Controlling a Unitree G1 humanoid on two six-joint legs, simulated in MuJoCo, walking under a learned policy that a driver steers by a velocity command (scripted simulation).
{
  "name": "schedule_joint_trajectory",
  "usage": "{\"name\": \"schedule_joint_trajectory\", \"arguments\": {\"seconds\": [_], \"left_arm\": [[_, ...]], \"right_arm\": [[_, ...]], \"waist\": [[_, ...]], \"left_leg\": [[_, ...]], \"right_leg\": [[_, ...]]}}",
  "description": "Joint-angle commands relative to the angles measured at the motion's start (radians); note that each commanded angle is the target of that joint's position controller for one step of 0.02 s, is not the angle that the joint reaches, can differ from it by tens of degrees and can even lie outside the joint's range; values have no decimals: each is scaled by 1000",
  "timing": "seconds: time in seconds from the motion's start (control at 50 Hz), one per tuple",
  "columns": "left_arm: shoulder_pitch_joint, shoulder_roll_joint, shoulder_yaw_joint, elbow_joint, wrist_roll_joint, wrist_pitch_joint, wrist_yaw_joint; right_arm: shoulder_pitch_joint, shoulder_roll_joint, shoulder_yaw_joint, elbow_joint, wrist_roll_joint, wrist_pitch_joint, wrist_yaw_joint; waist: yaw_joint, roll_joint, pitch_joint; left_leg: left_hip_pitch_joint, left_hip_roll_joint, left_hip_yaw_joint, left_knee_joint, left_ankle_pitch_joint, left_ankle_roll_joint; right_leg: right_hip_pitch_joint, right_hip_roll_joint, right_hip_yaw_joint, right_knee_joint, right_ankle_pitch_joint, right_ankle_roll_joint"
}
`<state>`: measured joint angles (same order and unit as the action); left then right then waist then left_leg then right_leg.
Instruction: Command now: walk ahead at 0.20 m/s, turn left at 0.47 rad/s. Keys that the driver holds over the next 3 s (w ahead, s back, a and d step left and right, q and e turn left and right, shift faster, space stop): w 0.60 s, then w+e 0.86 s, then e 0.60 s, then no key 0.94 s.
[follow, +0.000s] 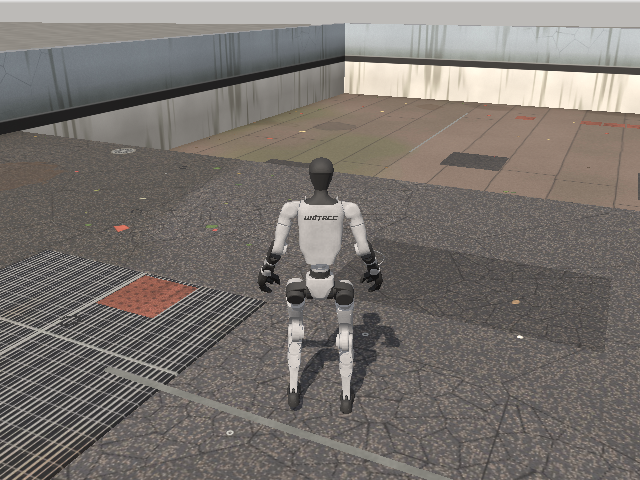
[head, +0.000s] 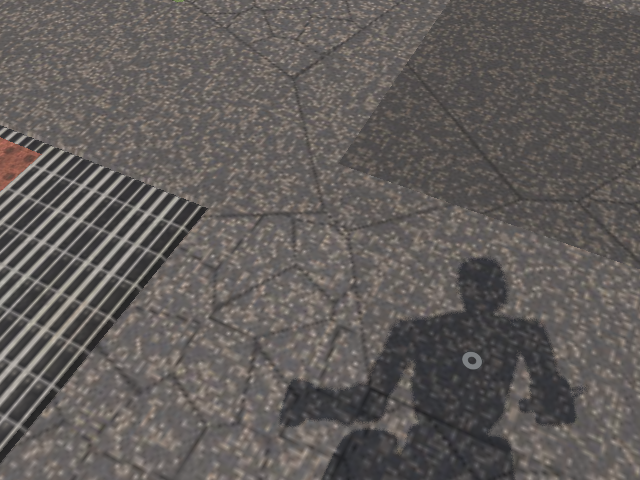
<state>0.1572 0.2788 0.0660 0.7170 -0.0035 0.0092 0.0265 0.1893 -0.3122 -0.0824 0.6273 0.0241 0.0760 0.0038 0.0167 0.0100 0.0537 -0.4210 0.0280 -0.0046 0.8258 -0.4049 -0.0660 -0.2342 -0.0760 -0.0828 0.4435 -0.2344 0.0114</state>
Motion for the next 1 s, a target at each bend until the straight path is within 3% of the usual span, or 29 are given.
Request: {"name": "schedule_joint_trajectory", "arguments": {"seconds": [0.02,0.04,0.06,0.08,0.1,0.12,0.14,0.16,0.2,0.24,0.28,0.34,0.44,0.5,0.54,0.56,0.58,0.6,0.62,0.64,0.66,0.68,0.7,0.72,0.78,0.82,0.88,0.94,1.0], "left_arm": [[0,215,59,-48,-24,-22,-13],[-14,205,53,-43,-33,-25,-20],[-5,167,41,-32,-31,-30,-26],[-1,95,15,-26,-13,-38,-37],[-32,-6,-21,-65,36,-51,-54],[-78,96,10,-108,-6,-68,-50],[-129,170,32,-107,-33,-76,-47],[-118,179,37,-97,-36,-81,-49],[-67,159,37,-59,-8,-86,-48],[-49,130,32,-41,-6,-93,-54],[-60,108,25,-38,-5,-93,-55],[-127,75,8,-57,-9,-94,-61],[-253,60,-9,-105,-20,-108,-91],[-251,76,-7,-118,-18,-117,-104],[-169,114,9,-104,-12,-115,-95],[-45,149,28,-74,-10,-112,-84],[119,190,44,-38,-9,-107,-70],[266,289,66,-18,16,-104,-59],[309,237,51,12,-1,-105,-68],[232,185,33,6,-16,-102,-65],[163,159,25,-5,-14,-94,-59],[107,145,18,-11,-5,-92,-58],[73,123,12,-22,8,-97,-58],[54,120,11,-30,15,-97,-57],[55,133,17,-23,-5,-109,-51],[73,152,25,-16,-8,-110,-41],[122,180,35,-6,-17,-97,-27],[190,193,41,9,-29,-82,-21],[204,189,43,8,-28,-68,-15]], "right_arm": [[-25,-78,-18,-88,-3,-28,15],[34,-68,-18,-59,-3,-36,19],[116,-68,-22,-16,-1,-43,17],[213,-84,-29,18,2,-50,10],[293,-172,-35,20,-12,-62,-5],[271,-245,-52,-3,-26,-89,6],[229,-186,-37,-7,-23,-112,12],[190,-143,-21,2,-21,-126,10],[135,-116,-6,-4,-18,-132,3],[150,-103,-1,2,-27,-140,-6],[175,-99,0,19,-25,-143,-11],[202,-109,-2,47,-23,-143,-15],[270,-129,-7,103,-11,-139,-17],[273,-140,-13,127,-2,-131,-21],[259,-165,-19,132,-6,-125,-26],[245,-168,-17,133,-8,-118,-28],[246,-153,-8,128,-15,-116,-31],[350,-46,24,98,-31,-127,-25],[369,-20,37,119,-19,-149,-18],[245,-120,10,88,9,-167,-8],[149,-127,13,57,22,-182,-1],[100,-111,17,46,7,-189,-2],[100,-109,10,50,-12,-186,-6],[129,-93,11,58,-17,-180,-5],[137,-58,19,55,-33,-160,-13],[49,-47,26,23,-39,-160,-17],[-84,-25,37,-6,-33,-175,-7],[-167,-39,33,-28,-16,-187,6],[-162,-84,13,-35,-9,-197,14]], "waist": [[11,-200,-91],[-25,-178,-88],[-57,-140,-101],[-93,-40,-133],[-91,263,-165],[-113,269,-112],[-116,171,-15],[-92,165,45],[-54,134,54],[-46,112,25],[-50,85,7],[-72,85,22],[-110,75,84],[-84,87,75],[-32,125,-9],[39,130,-100],[115,118,-217],[99,-96,-415],[93,-273,-550],[100,-195,-370],[83,-126,-225],[45,-43,-119],[7,-38,-83],[-23,-56,-75],[-52,-75,-48],[-32,-71,-18],[18,-64,-9],[52,-73,-22],[30,-98,-41]], "left_leg": [[105,-24,67,-189,23,64],[206,-39,88,-304,97,91],[351,-65,98,-373,117,112],[520,-5,-10,-418,99,135],[647,264,-380,-469,224,204],[525,382,-644,-592,-10,386],[480,341,-592,-640,-155,378],[446,297,-507,-658,-172,342],[413,225,-371,-679,-9,293],[418,194,-279,-691,185,276],[441,177,-210,-688,319,269],[416,156,-138,-695,385,254],[436,194,-118,-698,397,261],[507,226,-117,-640,534,242],[544,218,-102,-516,892,219],[529,187,-71,-360,1079,199],[387,150,-51,-148,1038,167],[17,28,-28,263,587,106],[-165,-118,-128,502,-141,76],[-289,-43,-158,574,-121,86],[-313,8,-116,542,-45,99],[-292,49,-89,462,25,101],[-232,80,-92,392,74,100],[-181,89,-93,365,98,93],[-150,96,-70,234,134,47],[-165,92,-63,94,248,21],[-102,46,-51,-146,439,3],[-57,12,-62,-257,489,-4],[-2,5,-86,-327,403,21]], "right_leg": [[26,-216,183,-183,-152,-201],[-22,-204,161,-152,-189,-185],[-101,-175,124,-84,-208,-158],[-215,-119,51,83,-245,-97],[-442,-16,-41,497,-444,-2],[-623,42,62,628,-416,3],[-664,-8,107,681,-313,-14],[-683,-29,117,665,-188,-29],[-627,-49,119,614,-27,-17],[-591,-40,103,583,93,-2],[-588,-31,95,509,167,16],[-534,-11,81,334,269,30],[-489,21,58,141,310,0],[-446,39,56,78,240,-47],[-297,93,18,79,166,-84],[-121,129,-13,66,167,-117],[167,81,35,94,206,-158],[602,-205,442,115,132,-302],[720,-326,859,-88,-44,-393],[599,-280,779,-146,-173,-336],[434,-239,636,-167,-165,-300],[260,-198,538,-200,-73,-286],[150,-158,474,-223,16,-274],[83,-135,447,-251,57,-279],[-28,-109,363,-306,128,-306],[-61,-85,316,-318,148,-295],[-76,-45,268,-286,153,-248],[-26,-68,317,-233,99,-232],[50,-100,402,-140,42,-198]]}}
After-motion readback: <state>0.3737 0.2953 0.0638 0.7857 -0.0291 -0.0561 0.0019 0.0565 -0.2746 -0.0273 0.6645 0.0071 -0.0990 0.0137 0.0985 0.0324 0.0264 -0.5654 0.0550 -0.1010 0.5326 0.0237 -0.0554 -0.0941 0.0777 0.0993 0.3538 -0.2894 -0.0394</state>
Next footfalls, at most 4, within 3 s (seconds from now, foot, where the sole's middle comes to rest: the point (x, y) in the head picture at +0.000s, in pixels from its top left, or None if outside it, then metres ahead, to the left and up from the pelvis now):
0.08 left None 0.03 0.13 -0.78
0.58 right None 0.41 -0.06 -0.78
1.06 left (264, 380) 0.66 0.18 -0.78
1.56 right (411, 306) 0.86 -0.16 -0.78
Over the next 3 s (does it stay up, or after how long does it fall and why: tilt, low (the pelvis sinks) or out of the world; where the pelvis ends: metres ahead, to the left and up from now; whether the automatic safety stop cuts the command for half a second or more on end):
stays up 0.87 -0.10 0.00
